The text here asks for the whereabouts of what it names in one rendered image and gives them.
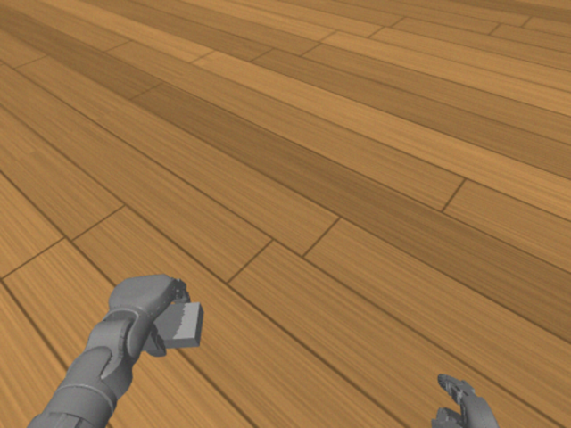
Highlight right robot hand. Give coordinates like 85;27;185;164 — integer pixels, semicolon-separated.
431;374;500;428

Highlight left robot hand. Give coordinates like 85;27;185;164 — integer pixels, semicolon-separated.
109;274;191;357

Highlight small box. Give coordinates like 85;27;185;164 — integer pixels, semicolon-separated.
109;302;204;349

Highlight left robot arm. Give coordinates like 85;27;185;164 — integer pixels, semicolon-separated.
27;305;152;428

